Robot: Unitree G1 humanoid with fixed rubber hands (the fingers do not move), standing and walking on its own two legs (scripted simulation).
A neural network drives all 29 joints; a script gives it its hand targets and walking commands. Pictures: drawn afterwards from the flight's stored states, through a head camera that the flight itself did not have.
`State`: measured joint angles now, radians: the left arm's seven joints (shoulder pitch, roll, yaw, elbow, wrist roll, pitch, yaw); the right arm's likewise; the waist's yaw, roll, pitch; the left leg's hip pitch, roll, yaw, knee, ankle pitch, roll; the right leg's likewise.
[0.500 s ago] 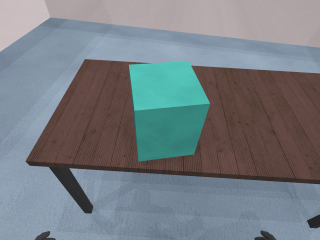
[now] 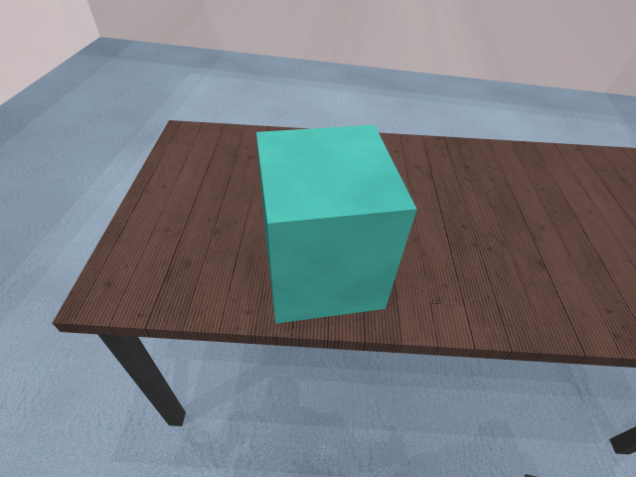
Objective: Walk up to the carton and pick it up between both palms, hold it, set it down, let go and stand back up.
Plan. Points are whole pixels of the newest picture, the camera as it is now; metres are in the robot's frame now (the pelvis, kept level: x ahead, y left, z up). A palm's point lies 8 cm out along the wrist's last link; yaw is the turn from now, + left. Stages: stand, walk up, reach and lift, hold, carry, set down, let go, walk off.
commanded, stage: stand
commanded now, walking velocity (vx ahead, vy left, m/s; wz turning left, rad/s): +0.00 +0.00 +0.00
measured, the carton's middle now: (324, 225) +0.52 -0.02 +0.00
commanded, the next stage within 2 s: none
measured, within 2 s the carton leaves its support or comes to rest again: neither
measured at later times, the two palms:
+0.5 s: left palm out of the picture +0.10 +0.31 -0.11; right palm out of the picture +0.09 -0.31 -0.10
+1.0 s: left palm out of the picture +0.10 +0.31 -0.11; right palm out of the picture +0.10 -0.31 -0.10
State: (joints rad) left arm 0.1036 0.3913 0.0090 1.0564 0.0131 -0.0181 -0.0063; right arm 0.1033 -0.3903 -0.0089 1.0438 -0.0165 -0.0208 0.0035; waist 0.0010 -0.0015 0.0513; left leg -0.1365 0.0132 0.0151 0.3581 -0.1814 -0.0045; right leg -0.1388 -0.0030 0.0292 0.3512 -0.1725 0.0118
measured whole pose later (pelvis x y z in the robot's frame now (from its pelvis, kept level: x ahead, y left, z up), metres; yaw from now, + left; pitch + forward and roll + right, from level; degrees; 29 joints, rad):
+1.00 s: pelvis +0.01 +0.00 +0.00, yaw +0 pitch -2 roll +0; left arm 0.10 0.39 0.01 1.07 0.01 -0.01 0.00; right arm 0.11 -0.40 -0.01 1.06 -0.01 -0.01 0.00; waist 0.00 0.00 0.05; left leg -0.11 0.02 0.02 0.33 -0.18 -0.01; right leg -0.12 0.00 0.03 0.32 -0.17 0.01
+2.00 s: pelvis +0.01 +0.00 +0.00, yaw +0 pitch -2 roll +0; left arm 0.10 0.40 0.01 1.08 0.01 -0.01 0.00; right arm 0.11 -0.40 -0.01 1.06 -0.02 -0.01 0.00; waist 0.00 0.00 0.05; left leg -0.11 0.02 0.01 0.32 -0.18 -0.01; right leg -0.11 0.00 0.03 0.31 -0.17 0.01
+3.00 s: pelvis +0.01 +0.00 +0.00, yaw +0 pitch -2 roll +0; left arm 0.11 0.40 0.01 1.08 0.01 -0.01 0.00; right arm 0.11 -0.40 -0.01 1.06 -0.01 -0.01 0.00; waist 0.00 0.00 0.05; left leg -0.10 0.02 0.02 0.32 -0.18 -0.01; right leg -0.10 0.00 0.03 0.30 -0.16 0.01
